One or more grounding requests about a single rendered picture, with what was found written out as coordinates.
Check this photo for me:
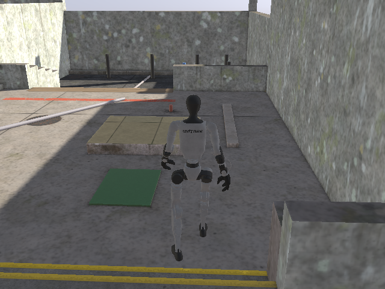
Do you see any right robot upper arm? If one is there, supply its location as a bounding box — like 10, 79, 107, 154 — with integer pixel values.
206, 121, 221, 156

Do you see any robot right shin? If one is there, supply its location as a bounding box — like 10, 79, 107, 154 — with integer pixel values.
200, 192, 209, 229

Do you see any left robot upper arm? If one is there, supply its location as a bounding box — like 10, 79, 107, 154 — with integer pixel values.
165, 120, 181, 153

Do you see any robot left forearm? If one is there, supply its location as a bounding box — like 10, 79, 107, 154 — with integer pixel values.
161, 144, 171, 162

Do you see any right robot thigh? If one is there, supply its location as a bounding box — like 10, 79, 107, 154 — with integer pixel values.
199, 167, 212, 202

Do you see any robot right forearm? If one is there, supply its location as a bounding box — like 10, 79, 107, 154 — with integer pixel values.
215, 146, 229, 176

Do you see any left robot hand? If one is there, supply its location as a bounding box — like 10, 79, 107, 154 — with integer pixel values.
161, 159, 175, 170

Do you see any right robot hand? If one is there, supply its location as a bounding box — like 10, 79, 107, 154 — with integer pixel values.
217, 174, 230, 191

